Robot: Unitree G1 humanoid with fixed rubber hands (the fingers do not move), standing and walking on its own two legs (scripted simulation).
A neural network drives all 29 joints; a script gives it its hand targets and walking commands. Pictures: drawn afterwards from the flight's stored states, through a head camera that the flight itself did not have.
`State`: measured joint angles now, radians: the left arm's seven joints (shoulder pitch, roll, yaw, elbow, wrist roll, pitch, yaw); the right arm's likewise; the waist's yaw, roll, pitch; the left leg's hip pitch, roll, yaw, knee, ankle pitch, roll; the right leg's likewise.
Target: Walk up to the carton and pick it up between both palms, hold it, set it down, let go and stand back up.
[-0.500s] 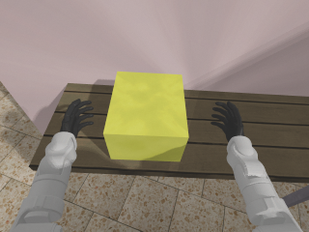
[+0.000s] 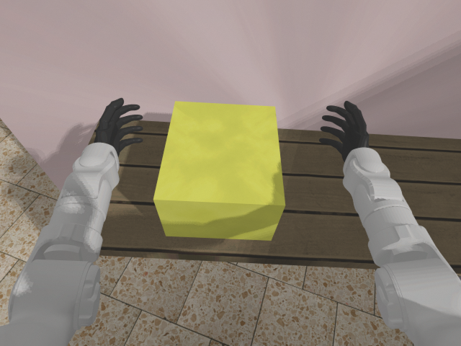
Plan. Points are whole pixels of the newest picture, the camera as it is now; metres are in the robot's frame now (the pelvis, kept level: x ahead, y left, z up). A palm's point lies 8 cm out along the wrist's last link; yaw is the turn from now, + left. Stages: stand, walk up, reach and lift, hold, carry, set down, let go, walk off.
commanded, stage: reach and lift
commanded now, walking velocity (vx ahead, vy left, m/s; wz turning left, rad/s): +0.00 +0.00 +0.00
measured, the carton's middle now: (222, 169) +0.47 +0.05 -0.03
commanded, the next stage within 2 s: none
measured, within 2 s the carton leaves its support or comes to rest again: neither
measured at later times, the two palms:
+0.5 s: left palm (123, 171) +0.41 +0.23 +0.03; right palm (334, 168) +0.43 -0.17 +0.05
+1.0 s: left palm (142, 179) +0.41 +0.21 -0.01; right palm (330, 180) +0.43 -0.18 +0.01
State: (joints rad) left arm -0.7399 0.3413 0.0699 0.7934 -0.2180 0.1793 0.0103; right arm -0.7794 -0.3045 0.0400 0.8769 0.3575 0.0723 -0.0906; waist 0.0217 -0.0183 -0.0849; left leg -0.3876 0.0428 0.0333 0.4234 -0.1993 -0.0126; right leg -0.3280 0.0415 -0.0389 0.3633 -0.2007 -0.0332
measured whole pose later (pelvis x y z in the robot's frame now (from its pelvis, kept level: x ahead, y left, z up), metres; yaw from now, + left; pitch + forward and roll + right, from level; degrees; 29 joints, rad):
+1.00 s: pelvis -0.04 +0.00 -0.05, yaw -1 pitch +28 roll -1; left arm -1.02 0.26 -0.05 1.44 -0.30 -0.35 0.05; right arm -0.99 -0.27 0.08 1.30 0.36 -0.27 -0.05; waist 0.02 0.00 -0.27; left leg -1.00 0.05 0.02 0.79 -0.28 0.00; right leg -0.96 0.03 -0.04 0.77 -0.29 -0.03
